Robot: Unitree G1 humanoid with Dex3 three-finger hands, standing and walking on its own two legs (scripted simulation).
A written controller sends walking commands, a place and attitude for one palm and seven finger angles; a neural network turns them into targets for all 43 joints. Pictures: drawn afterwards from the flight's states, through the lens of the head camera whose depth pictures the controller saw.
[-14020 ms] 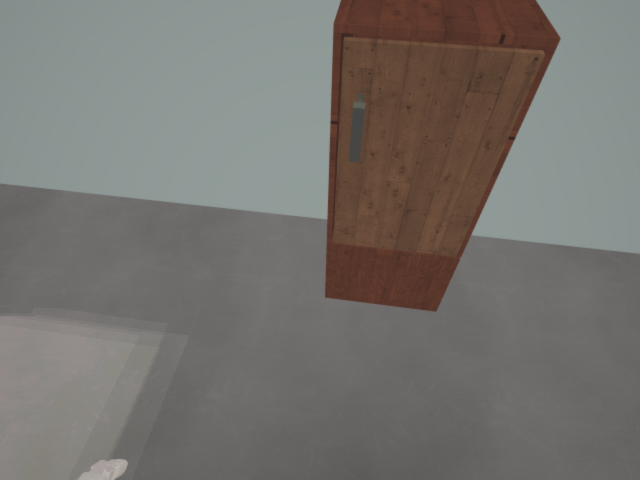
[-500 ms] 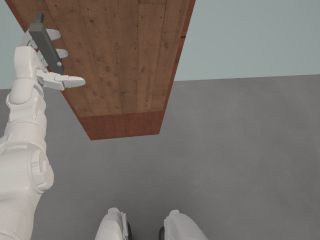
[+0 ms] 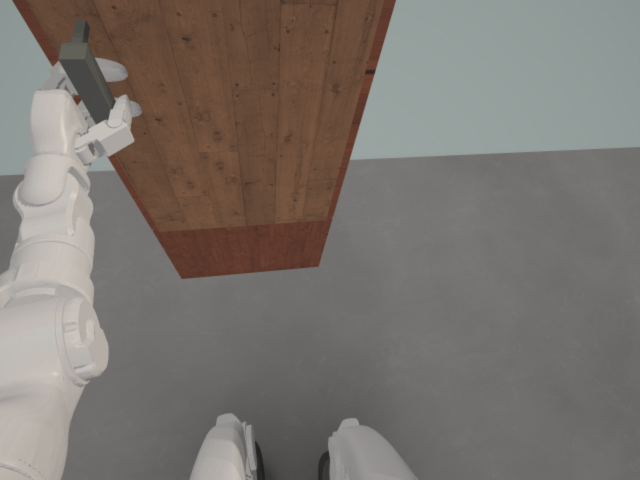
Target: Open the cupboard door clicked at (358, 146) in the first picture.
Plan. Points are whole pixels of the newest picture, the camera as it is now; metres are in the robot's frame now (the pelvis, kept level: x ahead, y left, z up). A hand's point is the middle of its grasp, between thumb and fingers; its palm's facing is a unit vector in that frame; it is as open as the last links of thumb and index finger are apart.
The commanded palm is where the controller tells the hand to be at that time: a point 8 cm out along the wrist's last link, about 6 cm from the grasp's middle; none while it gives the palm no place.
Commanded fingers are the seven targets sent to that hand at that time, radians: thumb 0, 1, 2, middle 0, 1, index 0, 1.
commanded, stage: close the thumb around the handle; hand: left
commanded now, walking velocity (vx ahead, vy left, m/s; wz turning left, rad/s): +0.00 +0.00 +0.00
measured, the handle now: (101, 87) +0.57 +0.22 +0.08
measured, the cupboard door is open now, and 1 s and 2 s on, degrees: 0 39 49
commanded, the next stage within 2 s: pull the door open along its arc in 0.02 s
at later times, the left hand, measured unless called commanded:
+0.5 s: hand (129, 168) +0.46 +0.18 +0.07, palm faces +0.04 -1.00 -0.02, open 6.1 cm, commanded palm +0.41 +0.23 +0.08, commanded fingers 0.00 0.90 0.90 -0.40 -1.35 -0.40 -1.35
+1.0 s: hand (233, 271) +0.33 +0.07 +0.08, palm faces +0.45 -0.89 +0.01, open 6.3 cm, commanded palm +0.27 +0.09 +0.08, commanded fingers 0.00 0.90 0.90 -0.40 -1.35 -0.40 -1.35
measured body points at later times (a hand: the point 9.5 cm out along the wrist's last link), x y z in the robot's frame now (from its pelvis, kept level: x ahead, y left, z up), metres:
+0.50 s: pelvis +0.01 +0.00 +0.02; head +0.12 +0.01 +0.46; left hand +0.45 +0.23 +0.08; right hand +0.03 -0.26 -0.10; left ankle +0.03 +0.09 -0.66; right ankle -0.02 -0.11 -0.66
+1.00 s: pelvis +0.00 -0.04 +0.02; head +0.05 -0.04 +0.47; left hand +0.30 +0.11 +0.08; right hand +0.18 -0.24 -0.09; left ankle +0.03 +0.09 -0.66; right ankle -0.02 -0.11 -0.66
